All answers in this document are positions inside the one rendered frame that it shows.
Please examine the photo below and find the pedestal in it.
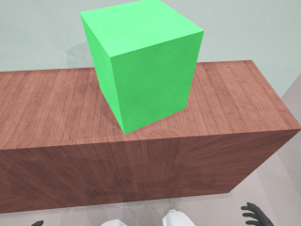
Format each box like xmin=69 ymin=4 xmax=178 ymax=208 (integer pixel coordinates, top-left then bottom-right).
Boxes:
xmin=0 ymin=59 xmax=301 ymax=214

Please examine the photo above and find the right robot thigh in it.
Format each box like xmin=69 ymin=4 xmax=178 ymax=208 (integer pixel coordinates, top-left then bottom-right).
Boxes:
xmin=162 ymin=211 xmax=196 ymax=226

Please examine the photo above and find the robot right hand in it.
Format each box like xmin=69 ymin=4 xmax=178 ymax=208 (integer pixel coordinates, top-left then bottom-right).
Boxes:
xmin=241 ymin=202 xmax=274 ymax=226

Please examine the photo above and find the carton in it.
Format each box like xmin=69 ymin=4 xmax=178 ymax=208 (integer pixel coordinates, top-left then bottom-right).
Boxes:
xmin=80 ymin=0 xmax=204 ymax=135

